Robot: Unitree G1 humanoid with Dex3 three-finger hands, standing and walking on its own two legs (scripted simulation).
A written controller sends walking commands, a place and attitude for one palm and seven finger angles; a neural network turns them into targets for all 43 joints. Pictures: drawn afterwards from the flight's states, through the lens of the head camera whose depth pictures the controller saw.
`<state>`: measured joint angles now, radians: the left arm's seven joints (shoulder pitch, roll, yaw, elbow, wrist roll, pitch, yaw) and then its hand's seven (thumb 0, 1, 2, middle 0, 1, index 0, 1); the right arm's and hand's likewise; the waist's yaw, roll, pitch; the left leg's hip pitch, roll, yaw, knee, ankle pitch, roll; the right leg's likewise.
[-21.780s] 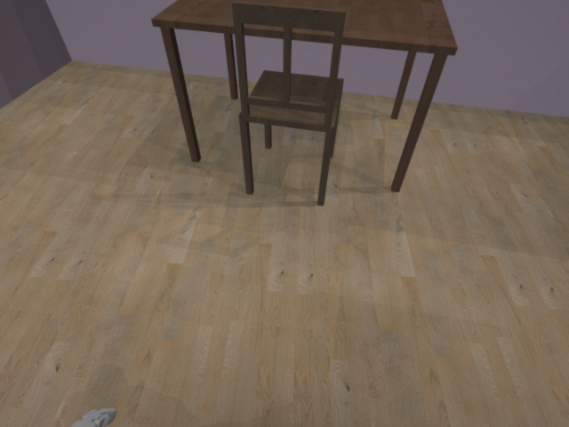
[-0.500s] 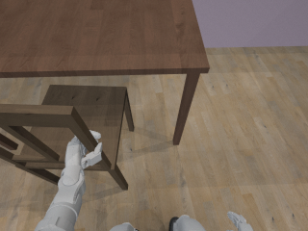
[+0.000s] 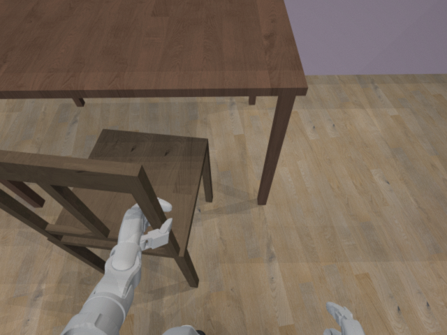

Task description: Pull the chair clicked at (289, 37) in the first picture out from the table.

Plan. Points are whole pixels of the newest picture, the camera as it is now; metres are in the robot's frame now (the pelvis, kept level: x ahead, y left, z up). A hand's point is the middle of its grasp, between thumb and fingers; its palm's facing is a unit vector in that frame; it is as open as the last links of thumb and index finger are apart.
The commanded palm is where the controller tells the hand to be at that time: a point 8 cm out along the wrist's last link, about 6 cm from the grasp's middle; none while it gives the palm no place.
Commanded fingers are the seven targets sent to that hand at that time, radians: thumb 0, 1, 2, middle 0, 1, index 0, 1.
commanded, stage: step backward, pulling the chair out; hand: left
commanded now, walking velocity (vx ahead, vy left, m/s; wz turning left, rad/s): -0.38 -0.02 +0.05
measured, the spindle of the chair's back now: (80, 211) +0.34 +0.35 -0.08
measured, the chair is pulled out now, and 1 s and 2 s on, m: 0.17 0.36 0.56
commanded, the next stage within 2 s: stop walking, hand still on the chair in 1.48 s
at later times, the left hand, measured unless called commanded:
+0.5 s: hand (167, 294) +0.19 +0.12 -0.06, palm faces -0.05 -0.98 -0.20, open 5.8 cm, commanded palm +0.17 +0.17 -0.06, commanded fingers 0.00 0.90 0.90 -0.50 -1.45 -0.50 -1.45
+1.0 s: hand out of the picture +0.09 +0.11 -0.06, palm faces -0.03 -0.98 -0.20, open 6.0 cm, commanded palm +0.08 +0.16 -0.07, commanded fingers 0.00 0.90 0.90 -0.50 -1.45 -0.50 -1.45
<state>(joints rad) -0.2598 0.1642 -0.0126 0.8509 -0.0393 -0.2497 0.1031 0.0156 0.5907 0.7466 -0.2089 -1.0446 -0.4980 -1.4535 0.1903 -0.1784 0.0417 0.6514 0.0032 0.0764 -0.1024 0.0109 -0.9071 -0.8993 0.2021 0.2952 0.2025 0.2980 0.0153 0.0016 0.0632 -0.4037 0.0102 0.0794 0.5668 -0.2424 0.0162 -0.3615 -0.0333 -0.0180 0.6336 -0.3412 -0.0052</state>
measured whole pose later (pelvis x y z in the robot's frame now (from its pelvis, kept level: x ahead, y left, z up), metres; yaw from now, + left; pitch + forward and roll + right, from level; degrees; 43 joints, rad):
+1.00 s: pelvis -0.21 -0.01 +0.00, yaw +1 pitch +2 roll -1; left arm -0.30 0.14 -0.07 0.91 -0.03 -0.19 0.10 0.07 0.56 0.76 -0.21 -1.12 -0.50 -1.45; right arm 0.26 -0.21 0.03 0.71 0.00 0.02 -0.09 0.01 -0.91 -0.90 0.20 0.30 0.20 0.30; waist -0.02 0.04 0.08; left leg -0.37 0.05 0.00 0.57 -0.23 -0.02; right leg -0.41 0.00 -0.04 0.70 -0.36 0.00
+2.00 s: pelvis -0.37 -0.02 +0.01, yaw +1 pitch -1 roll +0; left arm -0.11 0.10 -0.13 0.75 -0.02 -0.10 0.09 0.12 0.56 0.75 -0.20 -1.17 -0.50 -1.45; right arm 0.27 -0.23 0.05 0.69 0.01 0.04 -0.12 0.01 -0.91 -0.90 0.20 0.30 0.20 0.30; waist -0.04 0.03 0.04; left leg -0.24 0.02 0.01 0.52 -0.28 0.00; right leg -0.32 -0.03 -0.04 0.50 -0.19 0.00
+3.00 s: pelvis -0.33 -0.02 -0.01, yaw +2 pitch +5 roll +0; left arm 0.17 0.15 -0.14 0.32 -0.02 -0.03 0.04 0.07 0.22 0.59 -0.37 -1.36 -0.50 -1.45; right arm 0.24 -0.24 0.02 0.58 0.04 -0.06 -0.02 0.02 -0.91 -0.90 0.20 0.30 0.20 0.30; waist -0.05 0.02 -0.05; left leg -0.36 0.01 0.00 0.64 -0.37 -0.01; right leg -0.46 -0.04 -0.05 0.65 -0.28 0.00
